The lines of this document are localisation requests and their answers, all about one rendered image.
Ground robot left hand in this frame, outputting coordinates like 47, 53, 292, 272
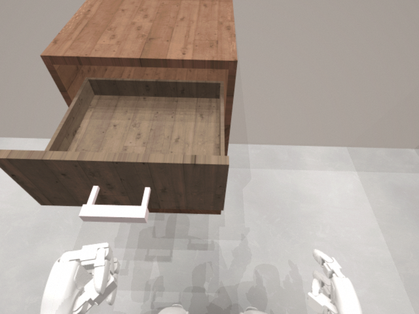
40, 243, 120, 314

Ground cabinet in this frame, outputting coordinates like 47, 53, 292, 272
40, 0, 238, 215

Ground drawer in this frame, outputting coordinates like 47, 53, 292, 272
0, 77, 229, 211

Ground handle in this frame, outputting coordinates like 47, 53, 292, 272
79, 186, 151, 223

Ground robot right hand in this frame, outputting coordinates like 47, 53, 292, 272
308, 249, 362, 314

